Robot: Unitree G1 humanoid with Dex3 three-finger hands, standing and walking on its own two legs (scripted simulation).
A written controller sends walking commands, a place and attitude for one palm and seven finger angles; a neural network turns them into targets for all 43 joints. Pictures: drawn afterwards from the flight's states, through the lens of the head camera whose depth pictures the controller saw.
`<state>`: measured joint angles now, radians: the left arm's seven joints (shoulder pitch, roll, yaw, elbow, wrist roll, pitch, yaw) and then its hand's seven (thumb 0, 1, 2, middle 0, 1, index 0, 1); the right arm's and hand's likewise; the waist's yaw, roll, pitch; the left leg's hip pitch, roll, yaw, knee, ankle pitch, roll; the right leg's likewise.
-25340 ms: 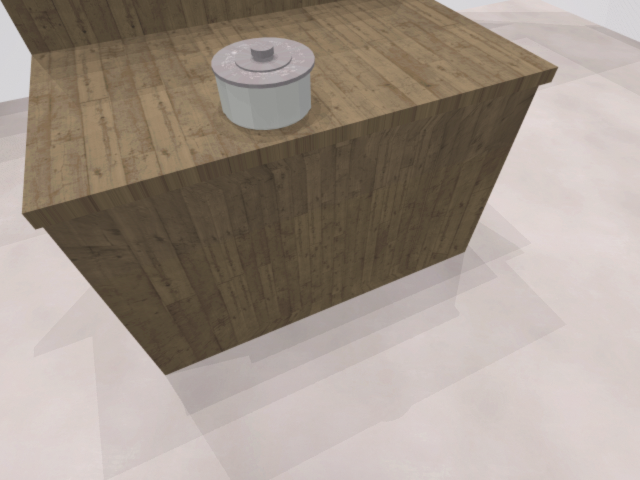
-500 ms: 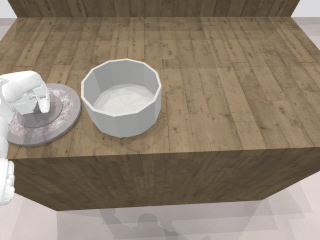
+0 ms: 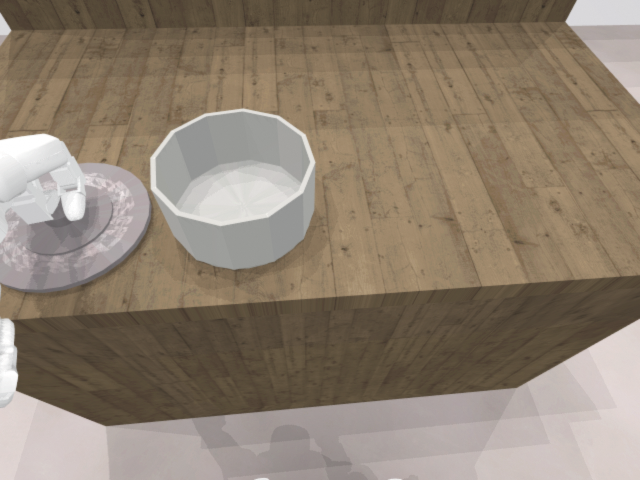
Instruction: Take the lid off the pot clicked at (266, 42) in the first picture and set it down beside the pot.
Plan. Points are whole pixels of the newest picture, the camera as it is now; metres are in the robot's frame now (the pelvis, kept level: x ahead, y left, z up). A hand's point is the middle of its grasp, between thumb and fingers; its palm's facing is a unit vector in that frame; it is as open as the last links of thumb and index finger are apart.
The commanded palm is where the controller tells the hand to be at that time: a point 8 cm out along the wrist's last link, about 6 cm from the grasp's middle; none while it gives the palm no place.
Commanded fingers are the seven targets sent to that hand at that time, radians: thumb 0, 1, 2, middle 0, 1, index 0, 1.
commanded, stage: open the fingers wide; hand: left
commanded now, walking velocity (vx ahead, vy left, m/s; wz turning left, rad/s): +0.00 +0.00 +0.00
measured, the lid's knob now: (59, 209) +0.45 +0.32 +0.07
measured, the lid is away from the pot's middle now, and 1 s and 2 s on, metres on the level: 0.23 0.23 0.23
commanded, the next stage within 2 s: raise the empty hand in 1.04 s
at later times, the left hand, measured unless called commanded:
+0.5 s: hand (42, 200) +0.43 +0.32 +0.10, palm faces -0.42 -0.11 -0.90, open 3.6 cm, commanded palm +0.44 +0.32 +0.14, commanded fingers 0.00 0.11 0.85 -0.50 -0.81 -0.61 -0.86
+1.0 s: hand (34, 187) +0.44 +0.33 +0.11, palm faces -0.41 -0.10 -0.91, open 9.2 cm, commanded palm +0.44 +0.32 +0.14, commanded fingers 0.00 -0.09 0.80 -0.42 -0.72 -0.42 -0.72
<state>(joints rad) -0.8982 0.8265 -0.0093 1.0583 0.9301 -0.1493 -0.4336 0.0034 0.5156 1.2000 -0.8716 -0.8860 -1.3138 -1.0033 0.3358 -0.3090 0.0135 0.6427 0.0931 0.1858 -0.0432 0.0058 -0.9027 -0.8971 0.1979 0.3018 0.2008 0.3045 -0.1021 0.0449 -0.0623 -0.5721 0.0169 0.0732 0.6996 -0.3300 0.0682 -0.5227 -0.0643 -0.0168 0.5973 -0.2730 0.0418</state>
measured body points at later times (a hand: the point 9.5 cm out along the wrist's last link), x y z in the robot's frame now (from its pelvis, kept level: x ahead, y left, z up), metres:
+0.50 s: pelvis +0.00 +0.00 +0.00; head +0.07 +0.00 +0.44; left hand +0.45 +0.33 +0.15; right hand +0.05 -0.28 -0.12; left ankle +0.01 +0.07 -0.72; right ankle +0.01 -0.18 -0.72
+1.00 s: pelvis +0.00 -0.01 +0.00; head +0.09 +0.00 +0.44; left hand +0.46 +0.33 +0.16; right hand +0.05 -0.29 -0.12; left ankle +0.01 +0.07 -0.72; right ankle +0.01 -0.18 -0.72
